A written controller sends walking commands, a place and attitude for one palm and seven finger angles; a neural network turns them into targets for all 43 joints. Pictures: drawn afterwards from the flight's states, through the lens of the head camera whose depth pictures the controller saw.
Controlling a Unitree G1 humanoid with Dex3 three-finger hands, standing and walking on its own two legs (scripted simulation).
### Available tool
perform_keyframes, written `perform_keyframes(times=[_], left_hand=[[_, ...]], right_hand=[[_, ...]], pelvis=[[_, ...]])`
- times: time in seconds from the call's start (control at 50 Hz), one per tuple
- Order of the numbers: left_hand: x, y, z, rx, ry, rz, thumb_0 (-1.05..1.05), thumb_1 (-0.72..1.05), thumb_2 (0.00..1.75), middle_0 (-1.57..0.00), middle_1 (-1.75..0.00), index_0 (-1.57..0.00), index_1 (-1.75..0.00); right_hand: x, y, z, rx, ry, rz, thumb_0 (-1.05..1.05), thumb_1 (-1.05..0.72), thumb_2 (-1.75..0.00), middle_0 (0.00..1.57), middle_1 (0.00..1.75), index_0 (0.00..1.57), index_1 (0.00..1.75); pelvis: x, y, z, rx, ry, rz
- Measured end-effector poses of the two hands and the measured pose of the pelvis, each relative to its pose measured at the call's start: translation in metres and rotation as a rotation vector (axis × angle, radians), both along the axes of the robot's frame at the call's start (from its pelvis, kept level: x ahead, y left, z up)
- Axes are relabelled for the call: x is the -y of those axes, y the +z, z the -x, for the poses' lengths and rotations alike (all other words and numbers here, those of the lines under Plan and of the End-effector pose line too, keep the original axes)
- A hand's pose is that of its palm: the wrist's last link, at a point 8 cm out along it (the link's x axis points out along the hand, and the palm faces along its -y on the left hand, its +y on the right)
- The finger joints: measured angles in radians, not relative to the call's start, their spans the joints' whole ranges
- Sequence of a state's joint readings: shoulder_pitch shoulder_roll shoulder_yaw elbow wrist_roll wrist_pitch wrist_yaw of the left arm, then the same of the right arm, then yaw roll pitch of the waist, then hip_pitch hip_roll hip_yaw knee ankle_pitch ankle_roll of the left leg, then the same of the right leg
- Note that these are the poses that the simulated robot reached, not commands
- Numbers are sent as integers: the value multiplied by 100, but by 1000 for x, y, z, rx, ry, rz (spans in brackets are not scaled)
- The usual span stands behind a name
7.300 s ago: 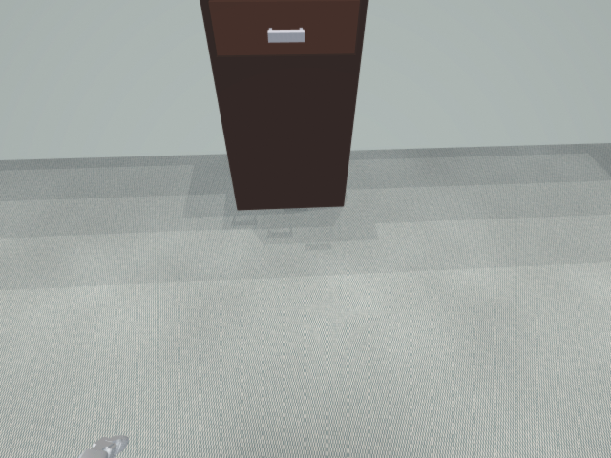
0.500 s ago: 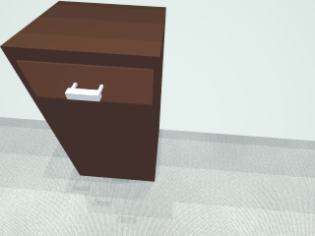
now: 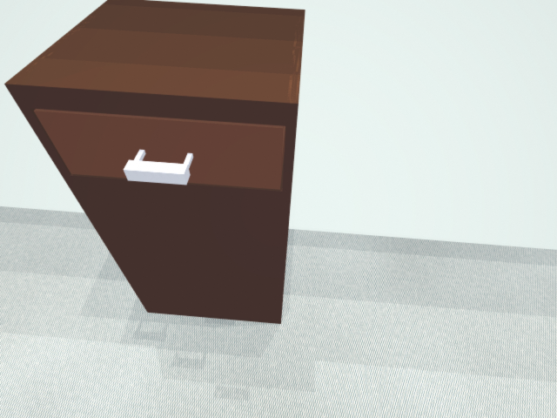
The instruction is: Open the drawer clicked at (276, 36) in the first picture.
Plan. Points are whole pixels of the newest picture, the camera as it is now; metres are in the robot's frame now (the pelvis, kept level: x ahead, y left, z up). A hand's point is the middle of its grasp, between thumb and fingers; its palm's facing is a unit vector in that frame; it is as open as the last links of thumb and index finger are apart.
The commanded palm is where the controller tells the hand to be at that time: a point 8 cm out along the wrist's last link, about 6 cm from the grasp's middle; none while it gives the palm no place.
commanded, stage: come to a stop and stand still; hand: left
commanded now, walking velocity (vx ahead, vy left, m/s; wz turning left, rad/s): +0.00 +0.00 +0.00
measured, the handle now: (161, 164) +0.54 +0.27 +0.03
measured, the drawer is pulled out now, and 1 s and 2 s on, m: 0.00 0.00 0.00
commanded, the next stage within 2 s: look again from close up in 0.02 s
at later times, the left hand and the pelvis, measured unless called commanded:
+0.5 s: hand out of the picture -0.02 +0.17 -0.18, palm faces +0.02 -0.98 -0.21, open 7.4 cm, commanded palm none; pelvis -0.02 +0.00 -0.01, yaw -1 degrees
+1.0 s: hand out of the picture -0.04 +0.14 -0.18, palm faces +0.09 -0.98 -0.17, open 7.4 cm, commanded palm none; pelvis -0.02 -0.02 -0.01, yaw +2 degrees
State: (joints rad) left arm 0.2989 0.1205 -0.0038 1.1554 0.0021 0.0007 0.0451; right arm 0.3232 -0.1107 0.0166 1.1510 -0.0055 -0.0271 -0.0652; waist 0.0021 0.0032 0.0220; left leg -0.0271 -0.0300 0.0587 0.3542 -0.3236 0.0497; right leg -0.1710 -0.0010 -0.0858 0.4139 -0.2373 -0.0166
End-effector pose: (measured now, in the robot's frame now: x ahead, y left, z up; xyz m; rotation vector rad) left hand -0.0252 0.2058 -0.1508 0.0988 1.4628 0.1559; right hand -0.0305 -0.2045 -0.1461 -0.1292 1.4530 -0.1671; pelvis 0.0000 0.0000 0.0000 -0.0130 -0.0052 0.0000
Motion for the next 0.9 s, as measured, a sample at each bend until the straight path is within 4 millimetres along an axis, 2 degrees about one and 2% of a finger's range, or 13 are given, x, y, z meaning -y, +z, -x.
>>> perform_keyframes(times=[0.12,0.22,0.4,0.54,0.72,0.9], left_hand=[[-3,0,-2,3,-3,-3,1,91,90,-20,-30,-20,-29],[-9,-1,0,27,-30,-27,1,91,90,-20,-30,-20,-29],[-15,3,0,69,-32,-50,1,91,90,-20,-30,-20,-29],[-8,6,4,67,-41,-52,1,92,90,-20,-30,-20,-29],[11,6,17,23,-32,-29,1,91,90,-20,-30,-20,-29],[26,1,20,9,-6,-7,2,91,90,-20,-30,-20,-29]], right_hand=[[2,1,4,-13,-2,7,0,-90,-90,20,30,20,30],[4,-4,1,29,9,1,0,-90,-90,20,30,20,30],[-5,-17,-1,94,23,-43,0,-91,-90,20,30,20,30],[-4,-18,14,70,14,-68,0,-91,-90,20,30,20,30],[9,-15,39,-20,2,-64,0,-91,-90,20,30,20,30],[24,-14,41,-70,10,-47,0,-91,-90,20,30,20,30]], pelvis=[[-1,0,0,5,2,0],[-4,-5,10,-10,3,4],[-6,-9,16,26,-4,-10],[1,-7,21,28,-15,-20],[14,-6,23,16,-13,-24],[23,-8,18,3,4,-15]])
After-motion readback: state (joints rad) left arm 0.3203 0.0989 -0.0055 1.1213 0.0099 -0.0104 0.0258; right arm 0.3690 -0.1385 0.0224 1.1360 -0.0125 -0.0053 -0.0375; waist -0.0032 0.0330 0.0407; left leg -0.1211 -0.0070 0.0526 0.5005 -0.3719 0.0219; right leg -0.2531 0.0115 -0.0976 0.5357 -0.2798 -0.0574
